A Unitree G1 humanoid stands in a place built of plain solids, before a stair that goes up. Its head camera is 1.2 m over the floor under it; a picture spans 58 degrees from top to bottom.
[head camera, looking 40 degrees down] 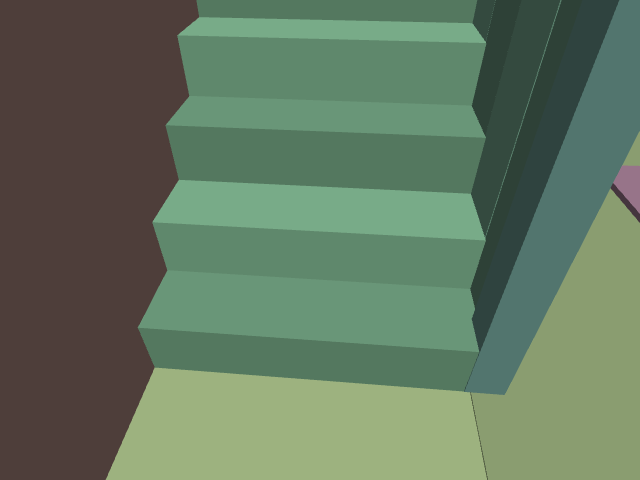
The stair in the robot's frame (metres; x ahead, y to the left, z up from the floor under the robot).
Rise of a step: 0.20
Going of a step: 0.24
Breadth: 0.99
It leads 5 degrees to the right of straight ahead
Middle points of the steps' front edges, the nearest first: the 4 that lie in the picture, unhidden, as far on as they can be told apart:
0.75 0.04 0.20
0.99 0.02 0.40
1.23 -0.01 0.60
1.47 -0.03 0.80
